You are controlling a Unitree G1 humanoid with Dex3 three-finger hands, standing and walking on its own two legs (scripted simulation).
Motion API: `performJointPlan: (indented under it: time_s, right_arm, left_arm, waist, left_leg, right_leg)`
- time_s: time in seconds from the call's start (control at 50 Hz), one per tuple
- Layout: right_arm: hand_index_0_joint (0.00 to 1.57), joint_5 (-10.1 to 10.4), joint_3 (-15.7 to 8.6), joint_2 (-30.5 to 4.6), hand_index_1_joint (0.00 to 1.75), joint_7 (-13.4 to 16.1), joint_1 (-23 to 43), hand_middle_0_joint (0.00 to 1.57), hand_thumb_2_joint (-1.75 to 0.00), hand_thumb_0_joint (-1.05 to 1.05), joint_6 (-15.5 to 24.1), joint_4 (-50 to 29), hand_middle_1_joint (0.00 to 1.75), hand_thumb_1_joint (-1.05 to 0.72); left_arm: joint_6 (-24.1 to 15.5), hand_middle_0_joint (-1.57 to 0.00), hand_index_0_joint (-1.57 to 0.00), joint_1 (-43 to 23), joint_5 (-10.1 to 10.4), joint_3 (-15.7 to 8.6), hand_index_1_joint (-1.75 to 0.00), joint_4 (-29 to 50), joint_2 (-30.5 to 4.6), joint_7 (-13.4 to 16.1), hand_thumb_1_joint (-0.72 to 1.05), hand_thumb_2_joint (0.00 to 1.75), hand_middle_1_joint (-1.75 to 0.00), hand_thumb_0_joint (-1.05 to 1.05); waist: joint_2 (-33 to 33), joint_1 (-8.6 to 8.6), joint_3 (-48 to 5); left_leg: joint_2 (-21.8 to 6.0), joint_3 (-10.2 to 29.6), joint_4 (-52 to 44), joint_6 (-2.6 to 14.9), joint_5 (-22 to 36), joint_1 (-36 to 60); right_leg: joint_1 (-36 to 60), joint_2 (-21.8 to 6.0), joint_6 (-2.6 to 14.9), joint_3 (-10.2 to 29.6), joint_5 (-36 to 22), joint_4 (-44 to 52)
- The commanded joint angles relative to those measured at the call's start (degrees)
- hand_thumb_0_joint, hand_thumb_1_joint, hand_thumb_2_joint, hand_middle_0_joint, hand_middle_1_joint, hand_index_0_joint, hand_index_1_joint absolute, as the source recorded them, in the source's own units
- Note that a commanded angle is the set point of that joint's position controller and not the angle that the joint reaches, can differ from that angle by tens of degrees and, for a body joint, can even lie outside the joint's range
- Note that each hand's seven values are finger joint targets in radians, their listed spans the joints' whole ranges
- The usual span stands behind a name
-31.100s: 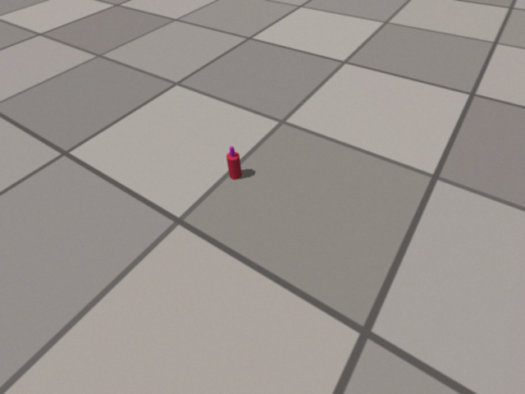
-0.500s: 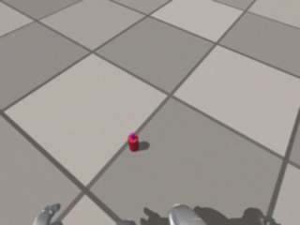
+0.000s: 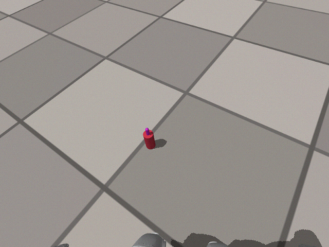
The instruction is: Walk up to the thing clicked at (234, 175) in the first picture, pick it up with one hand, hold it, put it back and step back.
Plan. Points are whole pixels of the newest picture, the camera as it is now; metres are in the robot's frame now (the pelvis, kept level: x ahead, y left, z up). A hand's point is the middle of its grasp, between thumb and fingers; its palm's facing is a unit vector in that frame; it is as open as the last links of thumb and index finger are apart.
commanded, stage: step back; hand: left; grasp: from the side
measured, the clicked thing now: (148, 137) +0.81 +0.19 -0.65
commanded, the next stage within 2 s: stand in 1.60 s
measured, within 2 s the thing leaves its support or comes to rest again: neither
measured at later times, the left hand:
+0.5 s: hand out of the picture -0.10 +0.22 -0.15, palm faces -0.02 -0.91 -0.41, open 7.4 cm
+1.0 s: hand out of the picture -0.22 +0.21 -0.14, palm faces +0.11 -0.92 -0.39, open 7.4 cm
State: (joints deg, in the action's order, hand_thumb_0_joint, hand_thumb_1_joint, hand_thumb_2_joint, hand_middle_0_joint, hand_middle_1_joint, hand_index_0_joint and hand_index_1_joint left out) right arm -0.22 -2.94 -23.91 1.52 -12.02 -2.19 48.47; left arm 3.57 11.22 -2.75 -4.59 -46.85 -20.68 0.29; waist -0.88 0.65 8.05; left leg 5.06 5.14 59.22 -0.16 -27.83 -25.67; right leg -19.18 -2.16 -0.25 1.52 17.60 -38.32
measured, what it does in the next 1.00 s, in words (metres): walks backwards: left foot, then right foot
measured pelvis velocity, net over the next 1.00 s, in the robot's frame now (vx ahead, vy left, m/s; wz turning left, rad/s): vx -0.25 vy -0.06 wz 0.08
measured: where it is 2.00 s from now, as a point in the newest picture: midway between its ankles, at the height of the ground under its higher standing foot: outside the picture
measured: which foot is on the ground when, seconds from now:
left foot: up 0.00-0.06, down 0.08-0.44, up 0.46-0.70, down 0.72-1.00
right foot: down 0.00-0.10, up 0.12-0.38, down 0.40-1.00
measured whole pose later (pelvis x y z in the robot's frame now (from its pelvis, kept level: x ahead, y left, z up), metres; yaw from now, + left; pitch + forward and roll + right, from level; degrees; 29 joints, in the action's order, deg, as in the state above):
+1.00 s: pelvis -0.25 -0.06 +0.00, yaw +4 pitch -3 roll +0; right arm -1.4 -1.9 -20.0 -0.9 -10.7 -0.9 56.9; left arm -1.0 12.9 -2.1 -3.8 -57.0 -21.0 -0.6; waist -1.2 1.6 2.8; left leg 0.9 4.4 43.3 0.2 -26.7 -17.1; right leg -15.3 -0.4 1.6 -1.8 16.6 -34.4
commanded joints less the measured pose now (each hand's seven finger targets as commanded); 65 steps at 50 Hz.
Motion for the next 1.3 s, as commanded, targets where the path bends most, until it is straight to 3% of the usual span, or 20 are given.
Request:
performJointPlan:
  time_s: [0.0,0.04,0.06,0.1,0.16,0.36,0.4,0.42,0.44,0.5,0.6,0.66,0.7,0.74,0.86,0.92,0.94,1.1,1.18,1.28]
  right_arm:
    - [0.2,-0.9,-2.6,-7.8,0.3,0.2,-0.1,0.2,-0.9,0.0,2.3,-4.1,0.3,-0.9]
    - [0.2,-1.2,-3.2,-8.4,0.3,0.3,-4.2,0.2,-0.9,0.0,2.8,-2.2,0.3,-0.9]
    - [0.2,-2.1,-4.3,-12.3,0.3,0.5,-3.0,0.2,-0.9,0.0,2.9,-2.6,0.3,-0.9]
    - [0.2,-1.9,-5.8,-20.6,0.3,0.0,0.0,0.2,-0.9,0.0,2.9,-4.1,0.3,-0.9]
    - [0.2,-1.9,-3.7,-14.5,0.3,1.0,4.6,0.2,-0.9,0.0,3.1,-3.9,0.3,-0.9]
    - [0.2,-1.3,-3.7,-14.1,0.3,0.3,5.1,0.2,-0.9,0.0,0.2,-5.5,0.3,-0.9]
    - [0.2,-0.7,-1.8,-7.7,0.3,0.0,4.4,0.2,-0.9,0.0,0.2,-6.9,0.3,-0.9]
    - [0.2,-0.7,-2.7,-8.1,0.3,1.2,7.8,0.2,-0.9,0.0,0.3,-8.2,0.3,-0.9]
    - [0.2,-0.5,-3.4,-10.1,0.3,1.3,8.4,0.2,-0.9,0.0,0.2,-7.5,0.3,-0.9]
    - [0.2,-0.1,-2.8,-9.4,0.3,0.7,3.0,0.2,-0.9,0.0,0.7,-3.9,0.3,-0.9]
    - [0.2,-1.5,-2.6,-8.8,0.3,-0.5,5.4,0.2,-0.9,0.0,1.6,-3.4,0.3,-0.9]
    - [0.2,-1.6,-3.1,-7.8,0.3,-0.9,0.8,0.2,-0.9,0.0,2.7,0.5,0.3,-0.9]
    - [0.2,-2.8,-4.3,-10.2,0.3,-0.7,-2.4,0.2,-0.9,0.0,3.6,2.9,0.3,-0.9]
    - [0.2,-1.8,-4.9,-17.2,0.3,-1.3,4.4,0.2,-0.9,0.0,3.9,1.2,0.3,-0.9]
    - [0.2,-1.4,-2.1,-9.5,0.3,-1.8,8.2,0.2,-0.9,0.0,3.4,2.3,0.3,-0.9]
    - [0.2,-1.2,-2.0,-7.7,0.3,-1.4,6.2,0.2,-0.9,0.0,2.5,3.0,0.3,-0.9]
    - [0.2,-1.3,-2.6,-9.3,0.3,-1.6,3.9,0.2,-0.9,0.0,2.5,4.0,0.3,-0.9]
    - [0.2,-1.6,-2.9,-6.8,0.3,-2.4,-0.7,0.2,-0.9,0.0,3.6,7.7,0.3,-0.9]
    - [0.2,-2.2,-3.7,-13.4,0.3,-1.7,4.1,0.2,-0.9,0.0,4.7,6.1,0.3,-0.9]
    - [0.2,-1.3,-2.4,-9.9,0.3,-1.2,6.8,0.2,-0.9,0.0,4.8,6.8,0.3,-0.9]
  left_arm:
    - [-1.6,-0.2,-0.2,-2.7,0.7,-3.5,-0.3,6.4,-14.7,1.4,0.9,0.9,-0.3,0.0]
    - [-0.7,-0.2,-0.2,-3.2,1.4,-2.7,-0.3,7.0,-13.8,1.1,0.9,0.9,-0.3,0.0]
    - [-0.4,-0.2,-0.2,-0.9,1.6,-2.0,-0.3,7.4,-11.2,0.9,0.9,0.9,-0.3,0.0]
    - [-0.4,-0.2,-0.2,-7.6,1.6,-3.1,-0.3,8.0,-13.1,1.8,0.9,0.9,-0.3,0.0]
    - [0.1,-0.2,-0.2,-2.5,2.7,-3.2,-0.3,4.8,-12.4,1.3,0.9,0.9,-0.3,0.0]
    - [-1.8,-0.2,-0.2,5.8,1.3,-3.0,-0.3,-0.3,-11.2,0.1,0.9,0.9,-0.3,0.0]
    - [-2.4,-0.2,-0.2,5.9,0.0,-5.0,-0.3,0.4,-18.0,0.3,0.9,0.9,-0.3,0.0]
    - [-2.0,-0.2,-0.2,2.0,-0.1,-6.2,-0.3,2.6,-24.2,0.5,0.9,0.9,-0.3,0.0]
    - [-2.6,-0.2,-0.2,-0.7,0.3,-5.7,-0.3,3.7,-23.1,0.8,0.9,0.9,-0.3,0.0]
    - [-3.6,-0.2,-0.2,-7.3,-0.3,-3.7,-0.3,3.9,-16.1,1.4,0.9,0.9,-0.3,0.0]
    - [-4.3,-0.2,-0.2,-0.2,-0.4,-4.0,-0.3,1.9,-17.3,1.3,0.9,0.9,-0.3,0.0]
    - [-3.8,-0.2,-0.2,-2.4,0.6,-3.2,-0.3,1.4,-17.0,0.6,0.9,0.9,-0.3,0.0]
    - [-3.4,-0.2,-0.2,1.1,1.0,-1.1,-0.3,0.6,-10.9,0.4,0.9,0.9,-0.3,0.0]
    - [-3.9,-0.2,-0.2,-5.5,1.2,-2.4,-0.3,-0.5,-15.2,0.6,0.9,0.9,-0.3,0.0]
    - [-5.7,-0.2,-0.2,2.3,1.4,-2.0,-0.3,-6.6,-11.3,-0.3,0.9,0.9,-0.3,0.0]
    - [-6.8,-0.2,-0.2,0.5,0.3,-3.4,-0.3,-6.4,-19.6,0.2,0.9,0.9,-0.3,0.0]
    - [-6.9,-0.2,-0.2,-2.9,0.4,-3.4,-0.3,-5.0,-18.8,0.2,0.9,0.9,-0.3,0.0]
    - [-6.0,-0.2,-0.2,-7.0,0.8,-1.7,-0.3,-5.5,-14.9,-0.2,0.9,0.9,-0.3,0.0]
    - [-5.4,-0.2,-0.2,-5.8,2.0,-0.8,-0.3,-6.6,-12.2,-0.2,0.9,0.9,-0.3,0.0]
    - [-6.8,-0.2,-0.2,-2.6,2.4,0.0,-0.3,-8.9,-10.0,0.2,0.9,0.9,-0.3,0.0]
  waist:
    - [12.2,1.14,-10.0]
    - [9.2,-0.39,-11.9]
    - [0.8,0.94,-12.1]
    - [-11.1,-3.21,-9.7]
    - [-4.4,1.35,-9.5]
    - [-10.5,1.06,-15.3]
    - [7.3,1.37,-10.9]
    - [15.7,4.29,-8.6]
    - [12.2,2.98,-5.6]
    - [7.2,-1.81,-6.1]
    - [11.2,3.3,-8.3]
    - [10.9,0.37,-9.2]
    - [-1.4,-0.32,-11.8]
    - [-7.3,-1.7,-3.9]
    - [-6.1,2.55,-6.0]
    - [9.2,2.34,-2.4]
    - [5.8,0.88,-0.4]
    - [7.8,-1.45,-5.4]
    - [-5.7,-1.19,-5.2]
    - [-10.1,0.93,-9.0]
  left_leg:
    - [-3.0,-5.1,-22.7,0.35,2.9,2.8]
    - [-4.1,-4.6,-36.4,1.37,18.1,11.6]
    - [-13.7,9.9,-36.9,4.98,25.5,18.1]
    - [-29.6,29.6,-40.1,18.96,33.3,6.0]
    - [-21.2,12.2,-34.0,14.17,39.0,8.5]
    - [-15.8,4.9,-26.6,8.92,29.1,10.8]
    - [-3.5,0.6,-13.0,2.11,5.2,-10.1]
    - [-0.1,2.0,-0.3,-0.32,-7.7,-8.1]
    - [-2.5,6.3,7.2,-0.64,-6.7,-4.6]
    - [0.4,3.5,11.0,-0.33,1.1,-2.9]
    - [-4.0,-1.9,-10.7,-0.78,-2.2,-3.3]
    - [-3.9,-5.9,-32.7,0.83,3.1,12.7]
    - [-10.9,9.7,-41.4,4.14,1.9,27.6]
    - [-25.7,28.0,-47.4,14.94,-16.5,5.2]
    - [-12.8,5.2,-35.7,5.1,-0.5,2.1]
    - [-3.4,0.0,-13.4,0.67,-5.3,-1.0]
    - [-5.3,1.5,-10.4,0.25,-2.8,0.5]
    - [-4.3,-5.2,-30.9,0.82,7.3,15.6]
    - [-21.7,20.5,-45.2,10.45,-5.0,10.4]
    - [-15.8,4.6,-32.9,6.69,40.3,19.8]
  right_leg:
    - [13.7,-10.3,10.21,9.1,-26.4,3.9]
    - [9.7,-8.3,7.23,7.8,-22.6,-2.3]
    - [-2.0,-3.3,4.12,5.7,-9.9,-7.6]
    - [-5.3,5.2,1.14,6.7,20.5,-27.1]
    - [-7.2,6.9,1.89,10.8,13.2,-36.7]
    - [9.8,4.3,1.44,-3.5,-0.2,12.9]
    - [14.7,-9.2,6.26,18.4,0.6,16.0]
    - [-0.1,-22.6,16.9,30.1,-3.4,20.3]
    - [-7.7,-24.1,18.49,30.8,-4.0,21.4]
    - [-2.2,-11.7,12.26,11.1,-17.9,11.2]
    - [11.5,-12.5,12.08,13.9,-1.9,11.9]
    - [4.6,-11.5,10.12,11.4,0.5,9.3]
    - [-8.7,-6.0,4.43,5.7,4.1,-3.9]
    - [-5.3,-1.5,1.1,1.8,16.2,-11.9]
    - [13.7,2.8,1.83,-3.4,1.0,11.9]
    - [2.8,-17.8,11.26,28.3,30.6,27.6]
    - [0.0,-19.0,12.96,28.2,32.3,28.0]
    - [-2.6,-9.3,7.45,7.8,13.3,18.4]
    - [-2.9,0.7,1.26,-0.6,10.7,-3.1]
    - [3.6,0.9,1.69,-2.6,-0.3,11.2]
